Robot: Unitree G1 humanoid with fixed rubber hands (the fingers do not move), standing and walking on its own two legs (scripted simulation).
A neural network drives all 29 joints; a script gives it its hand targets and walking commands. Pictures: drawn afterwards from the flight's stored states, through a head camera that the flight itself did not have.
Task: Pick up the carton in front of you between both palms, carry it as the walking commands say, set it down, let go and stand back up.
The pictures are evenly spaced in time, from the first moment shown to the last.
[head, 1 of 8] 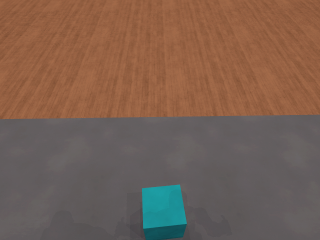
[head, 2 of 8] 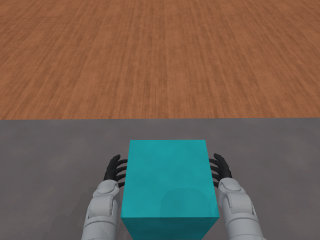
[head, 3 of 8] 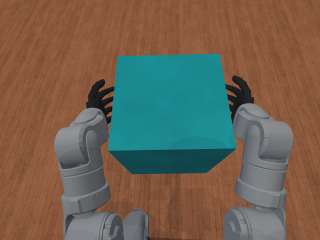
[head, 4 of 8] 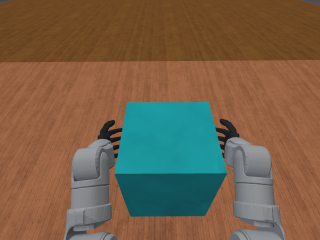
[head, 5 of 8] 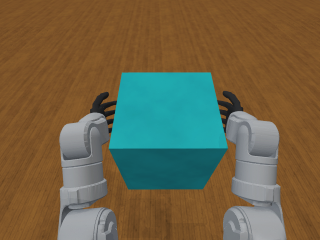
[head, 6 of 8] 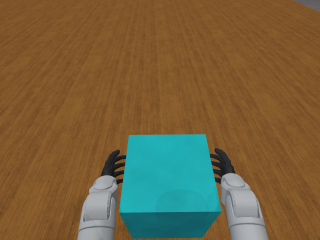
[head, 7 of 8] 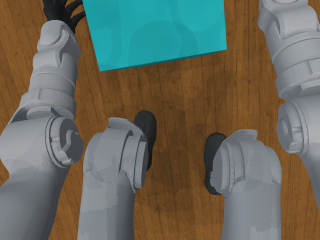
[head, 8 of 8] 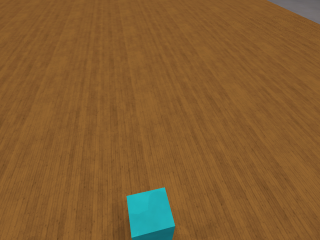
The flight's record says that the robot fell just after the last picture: no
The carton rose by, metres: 1.07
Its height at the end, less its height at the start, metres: +0.33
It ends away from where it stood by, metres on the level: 6.05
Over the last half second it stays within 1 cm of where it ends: yes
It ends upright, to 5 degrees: yes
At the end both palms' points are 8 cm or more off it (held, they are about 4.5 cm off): yes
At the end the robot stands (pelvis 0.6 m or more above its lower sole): yes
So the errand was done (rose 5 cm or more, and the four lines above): yes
